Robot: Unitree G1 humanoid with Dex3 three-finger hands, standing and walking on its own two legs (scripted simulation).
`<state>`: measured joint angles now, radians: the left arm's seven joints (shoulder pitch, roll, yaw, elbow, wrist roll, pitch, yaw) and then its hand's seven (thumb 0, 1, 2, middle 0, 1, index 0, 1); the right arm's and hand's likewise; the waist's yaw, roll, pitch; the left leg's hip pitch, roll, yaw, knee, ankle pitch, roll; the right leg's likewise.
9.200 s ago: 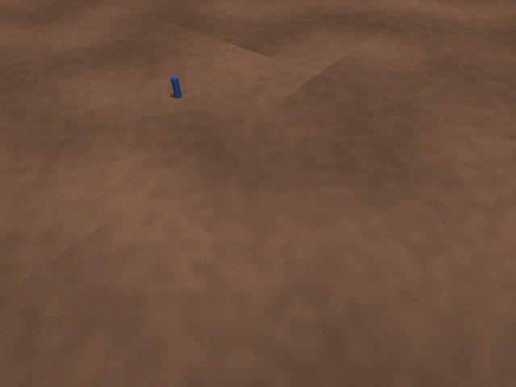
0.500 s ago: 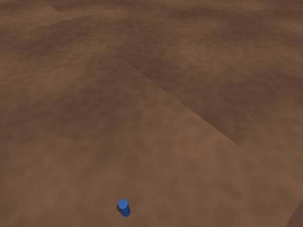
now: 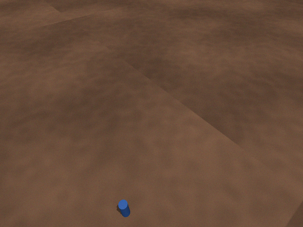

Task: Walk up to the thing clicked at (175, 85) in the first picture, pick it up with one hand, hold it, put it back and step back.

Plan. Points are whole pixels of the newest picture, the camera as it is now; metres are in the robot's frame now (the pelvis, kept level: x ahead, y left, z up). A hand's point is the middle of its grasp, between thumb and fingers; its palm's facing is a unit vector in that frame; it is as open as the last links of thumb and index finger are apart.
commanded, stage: stand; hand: left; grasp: from the side
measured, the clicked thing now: (124, 208) +0.40 +0.20 -0.71
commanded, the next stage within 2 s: go down in 0.30 s
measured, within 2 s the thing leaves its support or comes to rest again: neither
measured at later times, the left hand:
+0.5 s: hand out of the picture +0.10 +0.25 -0.16, palm faces +0.05 -0.94 -0.33, open 8.0 cm
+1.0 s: hand out of the picture +0.14 +0.27 -0.19, palm faces +0.06 -0.95 -0.31, open 16.7 cm
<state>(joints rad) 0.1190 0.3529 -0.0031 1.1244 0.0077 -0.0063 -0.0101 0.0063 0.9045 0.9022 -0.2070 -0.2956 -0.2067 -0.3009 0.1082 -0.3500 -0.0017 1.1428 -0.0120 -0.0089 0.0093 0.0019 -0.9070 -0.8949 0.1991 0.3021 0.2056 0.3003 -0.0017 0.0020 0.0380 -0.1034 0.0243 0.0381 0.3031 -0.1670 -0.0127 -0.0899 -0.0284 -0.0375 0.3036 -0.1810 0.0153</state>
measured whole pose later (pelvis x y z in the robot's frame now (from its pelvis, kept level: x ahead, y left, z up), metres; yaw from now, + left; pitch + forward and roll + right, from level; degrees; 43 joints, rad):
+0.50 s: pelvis -0.01 +0.00 +0.00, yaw +1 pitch +1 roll +0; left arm 0.07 0.33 0.05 1.07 -0.02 -0.03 0.01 0.01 0.83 0.83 -0.17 -0.23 -0.16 -0.24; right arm 0.17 -0.34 0.00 0.97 0.04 -0.03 -0.02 0.00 -0.93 -0.90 0.20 0.30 0.20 0.30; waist -0.01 0.00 0.05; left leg -0.21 0.02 0.02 0.39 -0.20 -0.01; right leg -0.18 -0.03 -0.05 0.39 -0.21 0.01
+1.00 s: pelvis -0.01 +0.01 -0.05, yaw +0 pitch +12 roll -1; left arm 0.15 0.33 0.20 0.69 0.05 0.14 -0.06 0.00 -0.38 0.07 -0.09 -0.06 -0.08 -0.07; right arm 0.25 -0.25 -0.03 0.64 0.02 -0.11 -0.04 0.01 -0.89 -0.89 0.20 0.30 0.20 0.30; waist -0.03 0.00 -0.07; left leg -0.67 0.04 0.02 0.89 -0.42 0.00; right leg -0.63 -0.03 -0.04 0.85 -0.42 0.02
